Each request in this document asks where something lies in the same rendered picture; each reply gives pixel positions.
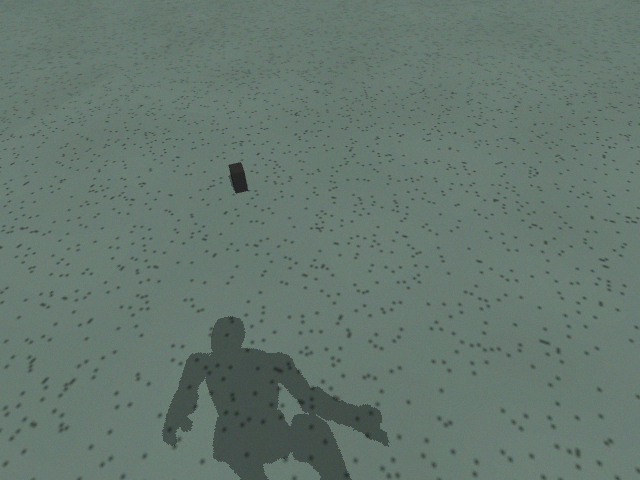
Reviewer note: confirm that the carton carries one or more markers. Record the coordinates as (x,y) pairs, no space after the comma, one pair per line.
(238,177)

